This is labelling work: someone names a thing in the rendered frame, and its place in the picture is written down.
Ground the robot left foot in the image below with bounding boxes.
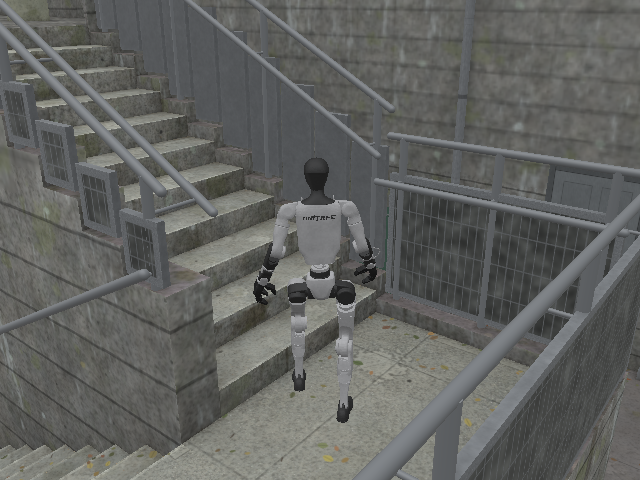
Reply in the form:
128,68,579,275
292,369,306,392

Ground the robot left upper arm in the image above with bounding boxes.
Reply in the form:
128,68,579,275
270,202,297,259

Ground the robot right hand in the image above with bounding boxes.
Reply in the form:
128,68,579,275
354,265,377,284

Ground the robot right forearm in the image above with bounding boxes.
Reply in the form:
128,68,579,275
359,237,376,269

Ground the robot right upper arm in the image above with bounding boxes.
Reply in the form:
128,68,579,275
338,200,369,253

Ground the robot left hand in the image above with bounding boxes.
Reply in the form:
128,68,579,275
253,276,276,305

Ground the robot foot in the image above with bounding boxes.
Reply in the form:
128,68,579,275
336,396,353,423
292,369,306,392

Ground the robot left forearm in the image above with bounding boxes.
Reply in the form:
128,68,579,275
257,243,279,286

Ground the robot right foot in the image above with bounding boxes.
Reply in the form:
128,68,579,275
336,396,353,423

